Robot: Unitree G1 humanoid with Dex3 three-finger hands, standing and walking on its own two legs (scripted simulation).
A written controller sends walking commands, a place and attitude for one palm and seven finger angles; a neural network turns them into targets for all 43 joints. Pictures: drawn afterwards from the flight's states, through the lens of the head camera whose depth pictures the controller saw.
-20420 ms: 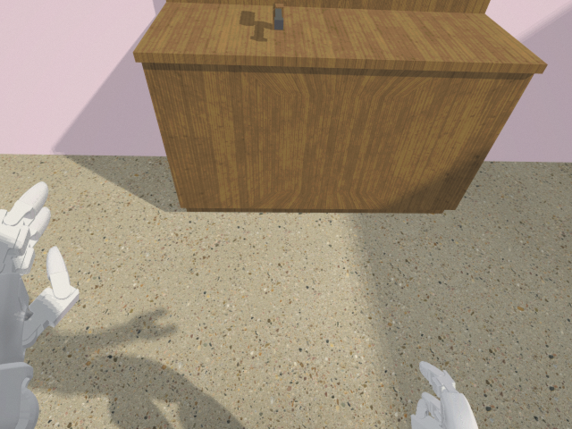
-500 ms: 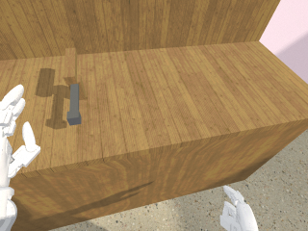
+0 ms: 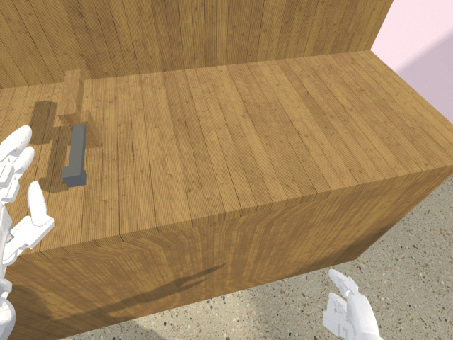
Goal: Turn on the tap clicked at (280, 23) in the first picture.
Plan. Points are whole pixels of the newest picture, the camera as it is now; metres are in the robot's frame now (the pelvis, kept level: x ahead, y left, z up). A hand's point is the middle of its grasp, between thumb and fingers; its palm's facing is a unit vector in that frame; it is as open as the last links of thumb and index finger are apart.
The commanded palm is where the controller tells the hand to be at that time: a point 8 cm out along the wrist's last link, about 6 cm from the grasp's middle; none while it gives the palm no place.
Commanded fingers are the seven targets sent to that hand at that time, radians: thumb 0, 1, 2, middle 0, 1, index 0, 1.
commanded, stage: shuffle to correct the standing spot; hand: left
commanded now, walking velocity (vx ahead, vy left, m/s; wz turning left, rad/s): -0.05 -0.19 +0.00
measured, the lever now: (75, 175) +0.34 +0.29 +0.09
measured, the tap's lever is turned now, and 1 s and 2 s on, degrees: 0 0 0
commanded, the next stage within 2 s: come to a stop and stand still in 0.12 s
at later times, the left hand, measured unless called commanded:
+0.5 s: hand (53, 217) +0.23 +0.24 +0.17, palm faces +0.36 -0.84 -0.41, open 7.4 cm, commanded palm +0.16 +0.28 +0.18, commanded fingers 0.00 0.90 0.90 -0.20 -0.30 -0.20 -0.30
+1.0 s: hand out of the picture +0.22 +0.33 +0.16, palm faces +0.39 -0.83 -0.39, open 7.4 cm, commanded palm +0.16 +0.36 +0.18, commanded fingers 0.00 0.90 0.90 -0.20 -0.30 -0.20 -0.30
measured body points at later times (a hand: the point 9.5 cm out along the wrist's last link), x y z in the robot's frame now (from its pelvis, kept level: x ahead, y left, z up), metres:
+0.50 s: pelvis +0.01 +0.00 +0.00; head +0.04 +0.00 +0.45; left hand +0.20 +0.28 +0.19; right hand +0.17 -0.24 -0.09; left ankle +0.04 +0.13 -0.74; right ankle -0.01 -0.10 -0.74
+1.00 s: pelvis -0.01 +0.08 -0.01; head +0.04 +0.11 +0.44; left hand +0.19 +0.37 +0.18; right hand +0.18 -0.14 -0.07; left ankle +0.04 +0.13 -0.74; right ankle -0.01 -0.10 -0.74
